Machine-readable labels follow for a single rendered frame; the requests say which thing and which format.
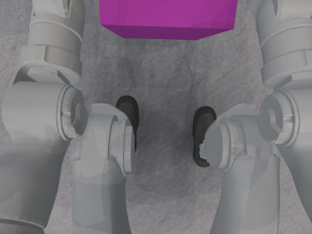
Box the carton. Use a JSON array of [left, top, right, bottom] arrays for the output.
[[98, 0, 238, 40]]

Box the right robot shin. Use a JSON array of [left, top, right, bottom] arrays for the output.
[[199, 103, 281, 167]]

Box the right robot upper arm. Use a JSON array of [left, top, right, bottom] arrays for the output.
[[256, 87, 312, 223]]

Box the robot shin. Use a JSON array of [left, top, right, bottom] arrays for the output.
[[199, 103, 281, 167], [69, 103, 132, 165]]

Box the robot left forearm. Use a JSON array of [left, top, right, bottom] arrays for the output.
[[1, 0, 93, 130]]

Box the left robot shin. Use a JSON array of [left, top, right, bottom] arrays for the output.
[[69, 103, 132, 165]]

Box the robot right forearm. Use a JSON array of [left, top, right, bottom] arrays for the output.
[[246, 0, 312, 91]]

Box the left robot upper arm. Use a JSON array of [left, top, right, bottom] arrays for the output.
[[0, 81, 89, 234]]

